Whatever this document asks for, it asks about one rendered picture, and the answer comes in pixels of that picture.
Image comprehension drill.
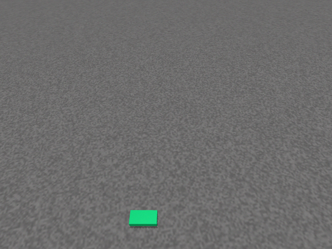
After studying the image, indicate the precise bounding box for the small box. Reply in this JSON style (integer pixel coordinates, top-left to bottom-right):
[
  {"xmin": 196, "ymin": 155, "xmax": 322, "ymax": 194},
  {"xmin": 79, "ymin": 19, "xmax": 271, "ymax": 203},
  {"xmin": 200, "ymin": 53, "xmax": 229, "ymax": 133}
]
[{"xmin": 129, "ymin": 210, "xmax": 158, "ymax": 226}]

